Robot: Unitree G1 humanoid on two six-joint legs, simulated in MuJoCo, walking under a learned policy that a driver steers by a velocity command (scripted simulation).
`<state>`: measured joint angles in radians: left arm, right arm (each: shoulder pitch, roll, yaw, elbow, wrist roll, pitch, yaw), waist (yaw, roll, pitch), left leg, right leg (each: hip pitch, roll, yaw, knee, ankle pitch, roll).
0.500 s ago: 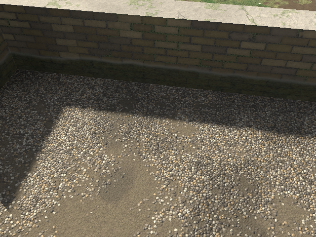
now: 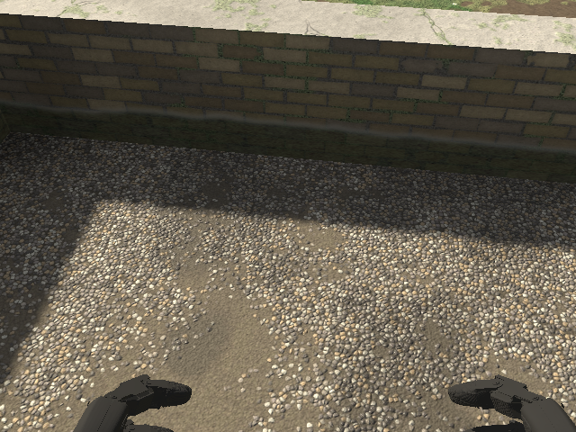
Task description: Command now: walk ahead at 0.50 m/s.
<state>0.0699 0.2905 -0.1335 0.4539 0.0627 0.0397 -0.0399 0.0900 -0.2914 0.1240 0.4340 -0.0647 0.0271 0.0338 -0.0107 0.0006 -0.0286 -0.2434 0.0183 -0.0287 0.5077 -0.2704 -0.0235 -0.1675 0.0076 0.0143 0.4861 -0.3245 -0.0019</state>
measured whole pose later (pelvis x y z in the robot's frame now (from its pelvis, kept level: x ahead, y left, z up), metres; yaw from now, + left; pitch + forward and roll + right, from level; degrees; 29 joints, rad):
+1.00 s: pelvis +0.00 +0.00 +0.00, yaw +0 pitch +1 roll +0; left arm 0.11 0.28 -0.14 0.47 0.07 0.04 -0.04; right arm 0.12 -0.27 0.14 0.44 -0.07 0.04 0.02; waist 0.00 0.00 -0.04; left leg -0.22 0.02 -0.03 0.45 -0.24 -0.03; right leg -0.15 0.01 0.03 0.42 -0.29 0.00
